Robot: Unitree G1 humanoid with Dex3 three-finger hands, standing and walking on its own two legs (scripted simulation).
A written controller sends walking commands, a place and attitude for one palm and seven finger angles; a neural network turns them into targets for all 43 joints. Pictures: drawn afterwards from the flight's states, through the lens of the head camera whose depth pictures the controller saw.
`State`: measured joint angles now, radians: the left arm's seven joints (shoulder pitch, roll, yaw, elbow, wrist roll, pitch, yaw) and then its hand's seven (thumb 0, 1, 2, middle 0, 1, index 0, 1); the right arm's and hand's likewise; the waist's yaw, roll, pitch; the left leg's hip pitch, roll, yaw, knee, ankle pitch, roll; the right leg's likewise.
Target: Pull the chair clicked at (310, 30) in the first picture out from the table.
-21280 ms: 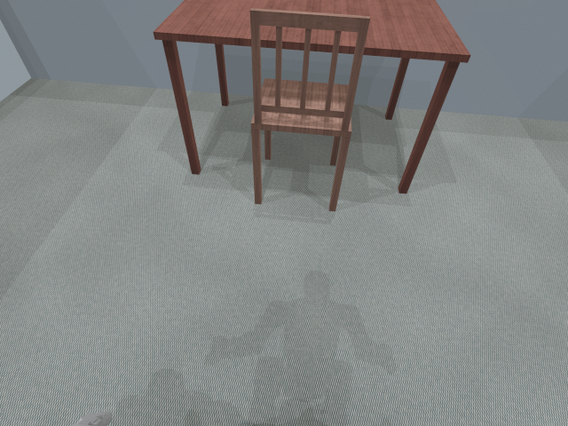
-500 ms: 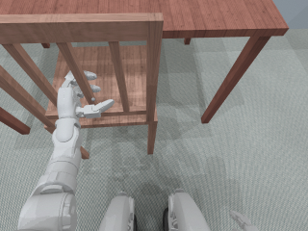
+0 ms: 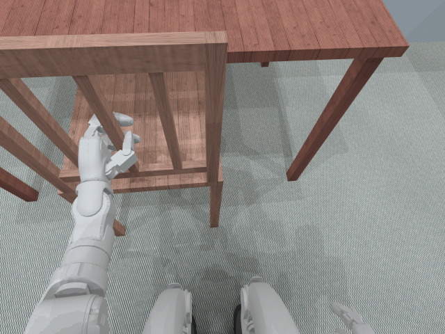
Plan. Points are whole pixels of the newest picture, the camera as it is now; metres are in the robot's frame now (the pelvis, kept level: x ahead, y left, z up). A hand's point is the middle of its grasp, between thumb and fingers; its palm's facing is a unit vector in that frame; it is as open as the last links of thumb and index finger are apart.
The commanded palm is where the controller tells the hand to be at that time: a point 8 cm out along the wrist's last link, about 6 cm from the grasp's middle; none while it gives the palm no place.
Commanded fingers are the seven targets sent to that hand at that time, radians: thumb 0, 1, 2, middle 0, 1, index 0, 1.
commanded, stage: hook a spindle and tug to test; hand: left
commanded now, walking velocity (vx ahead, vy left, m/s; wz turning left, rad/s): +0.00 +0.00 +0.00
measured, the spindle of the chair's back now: (114, 132) +0.46 +0.18 +0.04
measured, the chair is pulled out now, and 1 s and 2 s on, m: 0.00 0.07 0.14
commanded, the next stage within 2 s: step backward, pulling the chair out in 0.34 s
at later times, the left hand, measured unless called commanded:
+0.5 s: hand (130, 164) +0.40 +0.16 +0.02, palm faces +0.09 -0.99 -0.08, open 5.4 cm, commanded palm +0.37 +0.20 +0.02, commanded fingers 0.00 0.90 0.90 -0.50 -1.45 -0.50 -1.45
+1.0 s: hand (140, 180) +0.37 +0.13 +0.04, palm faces -0.04 -0.99 -0.14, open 5.1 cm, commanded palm +0.34 +0.18 +0.04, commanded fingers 0.00 0.90 0.90 -0.50 -1.45 -0.50 -1.45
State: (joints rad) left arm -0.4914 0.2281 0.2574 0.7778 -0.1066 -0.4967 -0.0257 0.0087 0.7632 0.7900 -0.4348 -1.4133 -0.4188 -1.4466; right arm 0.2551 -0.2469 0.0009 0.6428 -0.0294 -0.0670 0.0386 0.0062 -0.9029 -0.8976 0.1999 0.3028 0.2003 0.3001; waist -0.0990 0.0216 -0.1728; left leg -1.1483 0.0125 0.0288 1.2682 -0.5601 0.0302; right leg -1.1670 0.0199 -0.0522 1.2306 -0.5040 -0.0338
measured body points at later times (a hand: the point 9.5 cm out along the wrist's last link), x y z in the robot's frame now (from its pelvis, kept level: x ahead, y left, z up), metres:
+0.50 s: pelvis +0.01 +0.00 +0.01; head +0.14 +0.00 +0.44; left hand +0.39 +0.21 +0.03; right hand +0.15 -0.25 -0.11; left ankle +0.01 +0.10 -0.62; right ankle +0.04 -0.10 -0.62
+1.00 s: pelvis +0.01 +0.02 +0.10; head +0.10 +0.01 +0.54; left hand +0.36 +0.18 +0.05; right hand +0.07 -0.26 -0.02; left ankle +0.01 +0.10 -0.62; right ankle +0.04 -0.10 -0.62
